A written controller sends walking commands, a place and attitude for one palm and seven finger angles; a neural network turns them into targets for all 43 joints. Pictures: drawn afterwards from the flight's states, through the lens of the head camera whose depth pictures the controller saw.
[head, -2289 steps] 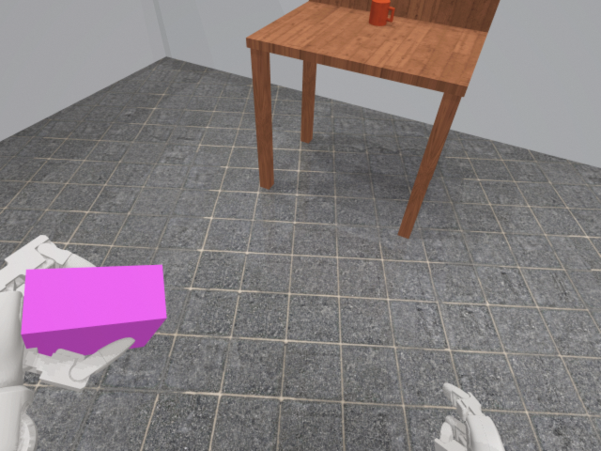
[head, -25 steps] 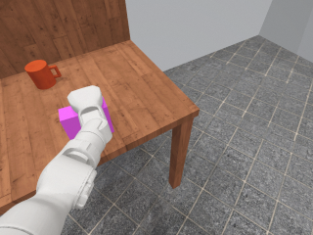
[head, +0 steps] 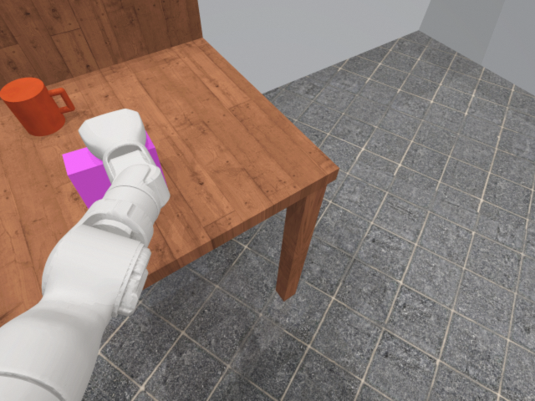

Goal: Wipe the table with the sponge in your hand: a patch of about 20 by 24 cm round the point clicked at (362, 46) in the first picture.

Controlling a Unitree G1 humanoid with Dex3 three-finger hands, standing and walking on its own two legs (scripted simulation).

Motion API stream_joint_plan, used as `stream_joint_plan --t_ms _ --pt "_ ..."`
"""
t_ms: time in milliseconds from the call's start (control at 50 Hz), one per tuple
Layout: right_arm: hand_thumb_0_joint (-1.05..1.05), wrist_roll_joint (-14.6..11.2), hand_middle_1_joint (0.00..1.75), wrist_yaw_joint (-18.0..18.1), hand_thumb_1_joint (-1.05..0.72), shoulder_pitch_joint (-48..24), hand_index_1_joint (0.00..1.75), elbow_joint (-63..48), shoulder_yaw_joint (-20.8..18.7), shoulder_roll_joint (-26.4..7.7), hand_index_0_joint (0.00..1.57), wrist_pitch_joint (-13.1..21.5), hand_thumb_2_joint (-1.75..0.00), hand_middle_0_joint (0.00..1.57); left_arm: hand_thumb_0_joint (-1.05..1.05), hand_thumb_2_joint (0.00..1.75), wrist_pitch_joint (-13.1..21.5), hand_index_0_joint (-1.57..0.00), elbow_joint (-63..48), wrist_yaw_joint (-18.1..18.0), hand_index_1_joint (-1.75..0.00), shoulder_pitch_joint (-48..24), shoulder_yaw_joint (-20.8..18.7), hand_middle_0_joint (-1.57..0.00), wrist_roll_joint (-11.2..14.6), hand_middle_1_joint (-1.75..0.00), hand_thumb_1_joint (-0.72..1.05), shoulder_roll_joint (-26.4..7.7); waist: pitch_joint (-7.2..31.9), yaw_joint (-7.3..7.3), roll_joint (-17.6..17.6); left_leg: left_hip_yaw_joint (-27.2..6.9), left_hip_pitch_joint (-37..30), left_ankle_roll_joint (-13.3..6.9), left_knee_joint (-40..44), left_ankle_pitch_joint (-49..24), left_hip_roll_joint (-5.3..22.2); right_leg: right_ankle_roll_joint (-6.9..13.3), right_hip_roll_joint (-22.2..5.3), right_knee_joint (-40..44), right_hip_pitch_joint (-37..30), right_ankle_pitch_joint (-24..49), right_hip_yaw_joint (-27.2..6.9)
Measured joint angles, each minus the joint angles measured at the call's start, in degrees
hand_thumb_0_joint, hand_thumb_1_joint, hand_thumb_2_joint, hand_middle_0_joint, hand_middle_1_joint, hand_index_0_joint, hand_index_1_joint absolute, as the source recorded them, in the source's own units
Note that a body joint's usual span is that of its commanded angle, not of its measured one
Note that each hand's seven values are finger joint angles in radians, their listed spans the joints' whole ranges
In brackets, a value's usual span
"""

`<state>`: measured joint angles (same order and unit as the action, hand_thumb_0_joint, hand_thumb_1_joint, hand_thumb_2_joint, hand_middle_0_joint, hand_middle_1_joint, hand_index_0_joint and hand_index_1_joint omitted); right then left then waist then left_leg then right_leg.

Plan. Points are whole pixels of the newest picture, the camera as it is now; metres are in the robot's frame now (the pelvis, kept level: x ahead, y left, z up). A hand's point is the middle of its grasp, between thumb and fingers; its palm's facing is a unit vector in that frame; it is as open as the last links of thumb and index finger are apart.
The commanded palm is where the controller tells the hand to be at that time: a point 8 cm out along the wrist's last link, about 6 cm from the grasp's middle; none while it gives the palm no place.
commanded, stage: wipe forward along the third lane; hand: left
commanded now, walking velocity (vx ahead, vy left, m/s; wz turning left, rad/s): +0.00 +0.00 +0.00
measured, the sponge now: (123, 182) +0.48 +0.20 +0.03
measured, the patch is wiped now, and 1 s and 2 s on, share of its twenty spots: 0.95 1.00 1.00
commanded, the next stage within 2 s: wipe back along the third lane in 0.36 s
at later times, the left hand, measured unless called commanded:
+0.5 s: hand (104, 140) +0.54 +0.23 +0.07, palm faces -0.10 -0.03 -0.99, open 9.7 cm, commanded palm +0.52 +0.21 +0.10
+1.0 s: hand (112, 159) +0.50 +0.21 +0.07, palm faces -0.06 -0.02 -1.00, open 9.7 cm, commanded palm +0.47 +0.18 +0.10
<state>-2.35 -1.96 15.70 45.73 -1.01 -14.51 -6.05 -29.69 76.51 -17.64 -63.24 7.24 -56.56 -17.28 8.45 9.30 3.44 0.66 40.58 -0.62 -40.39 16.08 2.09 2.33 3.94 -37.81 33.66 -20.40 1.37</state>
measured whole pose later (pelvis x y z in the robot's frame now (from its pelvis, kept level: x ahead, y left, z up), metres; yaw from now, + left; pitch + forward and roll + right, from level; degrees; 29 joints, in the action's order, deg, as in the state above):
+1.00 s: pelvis +0.03 +0.02 +0.00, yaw +0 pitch +16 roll -2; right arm -1.6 -4.0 13.1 44.8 -1.2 -13.1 -7.6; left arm -30.3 70.6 -18.4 -58.5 12.4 -54.1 -13.0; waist 10.2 5.4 3.2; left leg 1.0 37.7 -2.5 -40.3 18.5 0.5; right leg 0.5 2.5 -35.2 29.4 -21.6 1.0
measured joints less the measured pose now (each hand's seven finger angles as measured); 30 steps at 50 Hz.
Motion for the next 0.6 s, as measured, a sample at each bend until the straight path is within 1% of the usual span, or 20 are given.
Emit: stream_joint_plan --t_ms 100,220,480,540,600 --pt "0.00 0.21 0.30 -0.01 -0.91 1.05 0.30 0.17 -0.08 -0.11 0.20 0.33 -0.90 0.20 0.01 1.08 0.44 -0.79 1.19 0.50 -1.38 -1.87 -0.73 -0.78 -0.20 -1.38 -0.50 -1.29 0.05 0.51 0.05 0.32 1.49 -0.53 -0.76 0.39 0.00 -0.53 -0.04 -0.09 1.26 0.07 -0.33" --pt "0.00 0.46 0.30 -0.07 -0.91 2.05 0.30 0.05 0.25 0.08 0.20 0.86 -0.90 0.20 0.01 1.08 0.89 -0.79 3.36 0.89 -1.38 -4.72 -1.98 -0.78 -1.11 -1.38 -0.50 -3.65 0.05 1.57 -0.12 0.51 3.29 -1.05 -1.89 0.97 0.04 -1.03 -0.04 -0.40 2.72 -0.01 -0.53" --pt "0.00 1.09 0.30 -0.40 -0.91 4.05 0.30 -0.52 0.44 0.58 0.21 1.00 -0.90 0.20 0.00 1.08 1.61 -0.79 4.81 2.86 -1.38 -8.45 -2.25 -0.78 -3.03 -1.38 -0.50 -7.27 0.02 2.78 0.04 0.58 6.57 -1.95 -4.12 2.23 0.12 -1.88 0.03 -0.85 5.19 -0.29 -0.64" --pt "0.00 1.23 0.30 -0.64 -0.91 4.67 0.30 -0.63 0.16 0.79 0.21 1.12 -0.90 0.20 0.00 1.08 1.69 -0.79 4.38 3.20 -1.38 -8.49 -1.13 -0.78 -2.84 -1.38 -0.50 -7.19 0.12 2.50 0.13 0.61 7.01 -2.07 -4.40 2.45 0.10 -2.00 0.00 -0.88 5.51 -0.38 -0.68" --pt "0.00 1.41 0.30 -1.08 -0.91 5.52 0.30 -0.61 -0.27 1.05 0.21 0.92 -0.90 0.20 0.00 1.08 1.95 -0.79 1.80 2.86 -1.39 -6.32 0.25 -0.78 -2.77 -1.38 -0.50 -6.12 0.69 1.44 0.19 0.85 6.76 -2.16 -4.35 2.71 0.13 -2.10 0.01 -0.65 5.25 -0.46 -0.94"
